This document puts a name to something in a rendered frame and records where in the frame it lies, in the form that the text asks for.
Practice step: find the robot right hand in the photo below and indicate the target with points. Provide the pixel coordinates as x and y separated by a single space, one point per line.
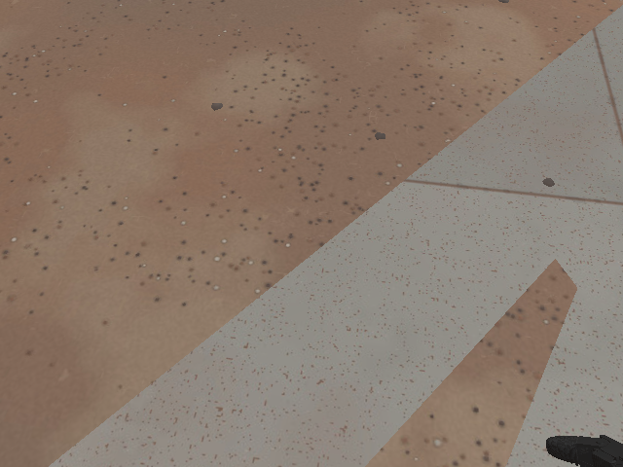
586 451

